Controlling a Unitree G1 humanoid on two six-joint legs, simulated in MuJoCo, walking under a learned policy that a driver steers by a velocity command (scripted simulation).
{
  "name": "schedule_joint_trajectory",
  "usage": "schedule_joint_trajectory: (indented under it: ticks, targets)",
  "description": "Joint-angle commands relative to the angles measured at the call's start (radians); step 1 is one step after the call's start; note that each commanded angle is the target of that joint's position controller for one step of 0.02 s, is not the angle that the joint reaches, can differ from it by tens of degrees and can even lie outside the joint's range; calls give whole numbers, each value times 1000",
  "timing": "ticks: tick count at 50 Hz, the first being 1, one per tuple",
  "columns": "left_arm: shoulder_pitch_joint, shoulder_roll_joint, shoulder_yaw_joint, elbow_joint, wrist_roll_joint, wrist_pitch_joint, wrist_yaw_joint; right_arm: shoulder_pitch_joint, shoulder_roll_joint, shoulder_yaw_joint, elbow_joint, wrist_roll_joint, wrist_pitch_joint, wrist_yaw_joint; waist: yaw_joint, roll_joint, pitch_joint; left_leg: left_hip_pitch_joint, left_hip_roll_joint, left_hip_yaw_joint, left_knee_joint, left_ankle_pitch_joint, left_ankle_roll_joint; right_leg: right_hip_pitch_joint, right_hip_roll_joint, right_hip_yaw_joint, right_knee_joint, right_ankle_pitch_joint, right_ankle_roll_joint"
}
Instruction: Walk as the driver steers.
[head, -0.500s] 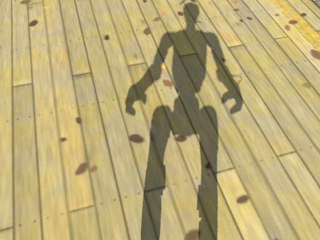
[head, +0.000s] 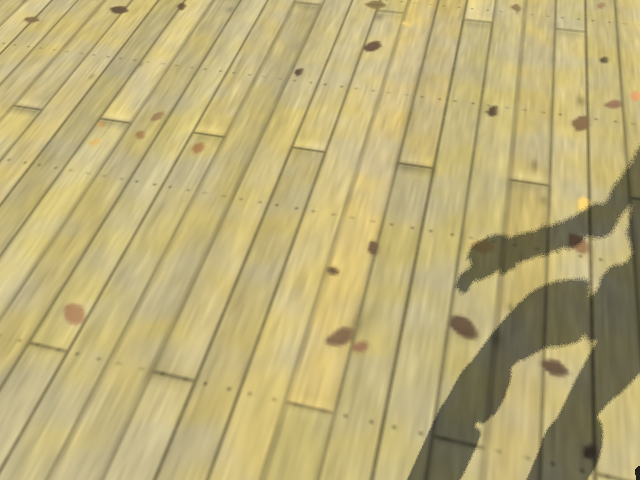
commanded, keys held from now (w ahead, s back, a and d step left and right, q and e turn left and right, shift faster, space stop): q+shift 0.14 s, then shift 0.14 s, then e+shift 0.02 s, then w+e+shift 0.70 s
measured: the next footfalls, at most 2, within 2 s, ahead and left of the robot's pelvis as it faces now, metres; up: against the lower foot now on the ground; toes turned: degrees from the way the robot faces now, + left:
left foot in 0.30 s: +0.01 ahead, +0.16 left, +0.00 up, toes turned +18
right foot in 0.88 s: +0.41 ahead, -0.06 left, +0.00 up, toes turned -12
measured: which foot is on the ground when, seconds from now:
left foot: up 0.00-0.28, down 0.30-0.90, up 0.92-1.00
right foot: down 0.00-0.30, up 0.32-0.86, down 0.88-1.00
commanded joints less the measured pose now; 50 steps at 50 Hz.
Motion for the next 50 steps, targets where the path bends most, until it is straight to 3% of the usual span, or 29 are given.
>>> schedule_joint_trajectory:
  ticks: [1,4,8,11,13,14,15,16,17,18,19,22,26,27,28,30,36,38,39,40,42,43,44,45,46,47,48,49,50]
  targets:
    - [-120,109,12,-115,-7,-8,28,65,-80,-24,-42,5,0,8,-36,-138,-57,-115,110,74,218,57,-39,118,-251,161,-179,119,-177]
    - [-21,141,22,-95,5,3,28,-32,-46,-4,-82,14,-2,8,37,-179,-73,-163,166,122,90,71,-66,245,-277,94,-178,191,-208]
    - [-1,189,41,-89,-1,10,10,-59,-13,12,-96,2,-4,17,56,-207,-113,-37,202,154,-104,26,-62,255,-317,7,-164,244,-214]
    - [-12,208,48,-82,-20,7,-12,-28,-19,9,-76,-1,0,19,36,-231,-131,122,156,204,-266,2,-30,204,-325,-38,-132,299,-203]
    - [-20,205,46,-74,-46,0,-22,8,-19,4,-59,-1,6,22,5,-237,-140,213,134,210,-442,63,10,210,-334,-46,-73,313,-175]
    - [-29,192,41,-68,-60,-1,-23,57,-17,-1,-35,-2,6,23,-26,-228,-146,309,112,225,-588,161,41,181,-321,-69,-15,308,-141]
    - [29,141,24,-40,-61,-5,-28,95,-36,-7,-16,-6,4,17,-29,-162,-156,476,110,180,-708,291,75,75,-280,-109,73,240,-78]
    - [41,40,-17,-56,-9,-11,-44,147,-83,-13,-8,-4,-3,4,-23,81,-211,708,310,-89,-724,460,129,-165,-186,-187,281,-204,14]
    - [18,45,-24,-96,-4,-24,-54,182,-163,-23,3,-14,-16,0,-52,271,-232,741,529,-319,-761,195,320,-432,-95,-164,488,-477,51]
    - [-67,135,7,-102,-46,-31,-53,256,-130,-23,22,-21,-39,7,-146,156,-206,689,522,-375,-851,-228,354,-514,-128,-54,623,-422,31]
    - [-102,159,19,-117,-74,-33,-56,228,-131,-18,47,-21,-64,10,-125,164,-117,645,490,-348,-893,-410,305,-580,-138,-22,667,-337,1]
    - [-11,151,29,-61,-59,-34,-57,110,-59,12,55,-23,-116,-3,-46,156,-13,548,415,-146,-944,-278,200,-582,-131,55,682,-67,2]
    - [43,104,27,-38,-59,-36,-52,137,-19,16,90,-35,-157,-7,-25,83,1,581,408,48,-979,-89,153,-635,-110,87,713,127,31]
    - [51,83,21,-16,54,-2,-92,173,-44,20,115,-68,-140,6,-17,3,8,502,382,120,-999,-77,122,-555,-72,25,719,102,42]
    - [46,75,23,-23,45,13,-112,174,-44,17,121,-71,-138,9,-15,33,33,476,377,155,-1005,-66,119,-556,-75,14,722,123,47]
    - [25,77,22,-32,20,23,-129,181,-37,19,138,-67,-142,7,-13,56,63,483,397,188,-1013,-71,123,-598,-89,16,719,164,44]
    - [-91,73,4,-80,22,20,-149,223,-40,12,215,-66,-156,-10,-29,31,149,652,436,319,-1044,-3,123,-663,-147,-57,540,132,-40]
    - [-145,59,-10,-107,17,20,-152,253,-40,11,247,-71,-152,-12,-50,25,175,719,439,377,-1035,112,126,-646,-156,-114,468,67,-88]
    - [-163,50,-18,-122,13,20,-149,264,-44,10,263,-73,-147,-11,-54,25,180,754,438,409,-1007,242,125,-627,-149,-145,428,23,-116]
    - [-148,42,-24,-129,6,19,-141,247,-51,11,270,-72,-141,-10,-33,25,163,760,424,458,-944,512,115,-541,-119,-186,369,-25,-150]
    - [-18,66,-15,-109,-12,17,-115,238,-105,5,283,-69,-123,-11,44,58,33,777,427,490,-697,1230,113,-280,9,-280,360,-149,-212]
    - [147,107,4,-72,-20,8,-103,219,-144,-4,277,-64,-109,-7,126,69,-67,723,436,482,-461,1403,119,-71,74,-284,357,-211,-236]
    - [378,162,35,1,-10,-8,-89,183,-159,-4,258,-50,-106,1,236,12,-187,531,409,468,-131,1262,99,275,117,-207,244,-172,-261]
    - [386,291,74,26,1,-1,-68,206,-20,33,211,-47,-117,20,167,-225,-198,106,258,441,232,470,37,538,-81,218,81,-484,-331]
    - [350,361,89,-1,-9,4,-72,121,18,47,130,-49,-147,30,121,-295,-284,-165,76,227,483,-64,1,653,-248,766,-158,-609,-424]
    - [344,330,81,-3,-9,6,-71,-38,-27,47,82,-58,-165,29,153,-129,-209,-274,134,88,482,35,18,628,-255,756,-204,-463,-371]
    - [357,308,76,20,-5,-1,-57,-25,-13,57,82,-51,-180,27,119,-91,-130,-267,174,89,442,72,31,523,-259,680,-206,-339,-359]
    - [317,259,63,16,0,-12,-47,1,-6,63,102,-60,-182,24,67,-12,-68,-210,225,84,339,102,36,385,-219,571,-199,-256,-321]
    - [256,218,46,6,-6,-21,-42,31,1,67,109,-76,-168,23,16,-5,-36,-142,244,79,278,107,29,266,-165,472,-202,-201,-299]
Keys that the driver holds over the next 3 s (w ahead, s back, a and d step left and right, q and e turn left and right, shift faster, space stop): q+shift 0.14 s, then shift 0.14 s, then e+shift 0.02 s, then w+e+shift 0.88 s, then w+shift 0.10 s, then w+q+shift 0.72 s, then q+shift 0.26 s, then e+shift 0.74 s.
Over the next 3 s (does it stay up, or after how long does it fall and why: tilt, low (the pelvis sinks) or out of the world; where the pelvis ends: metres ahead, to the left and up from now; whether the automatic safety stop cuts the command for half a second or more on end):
stays up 1.68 -0.37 0.00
